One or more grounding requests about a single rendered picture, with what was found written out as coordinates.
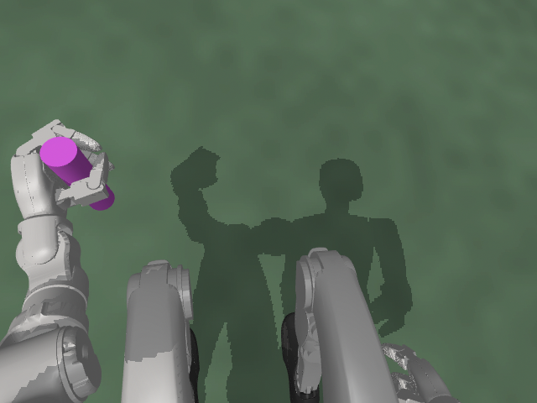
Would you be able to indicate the can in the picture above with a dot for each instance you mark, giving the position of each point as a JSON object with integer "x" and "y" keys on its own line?
{"x": 66, "y": 160}

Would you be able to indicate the right robot foot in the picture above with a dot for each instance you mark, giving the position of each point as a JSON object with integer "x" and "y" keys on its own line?
{"x": 290, "y": 356}

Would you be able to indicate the left robot arm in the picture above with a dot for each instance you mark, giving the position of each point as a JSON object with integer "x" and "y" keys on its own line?
{"x": 47, "y": 356}

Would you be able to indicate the left robot hand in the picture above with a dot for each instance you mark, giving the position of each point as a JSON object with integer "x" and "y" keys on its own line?
{"x": 38, "y": 190}

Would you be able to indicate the right robot hand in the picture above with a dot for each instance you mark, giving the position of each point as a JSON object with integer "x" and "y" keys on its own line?
{"x": 422, "y": 384}

